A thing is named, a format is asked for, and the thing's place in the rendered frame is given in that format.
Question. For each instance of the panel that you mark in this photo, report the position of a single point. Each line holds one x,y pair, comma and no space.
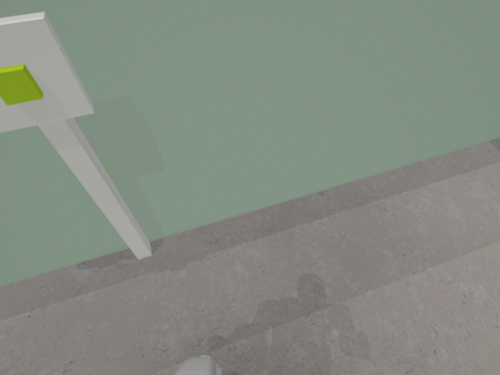
31,40

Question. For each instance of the robot left thigh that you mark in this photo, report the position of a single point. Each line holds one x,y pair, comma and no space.
199,366

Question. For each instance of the button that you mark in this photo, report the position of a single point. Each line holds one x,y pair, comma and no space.
17,85

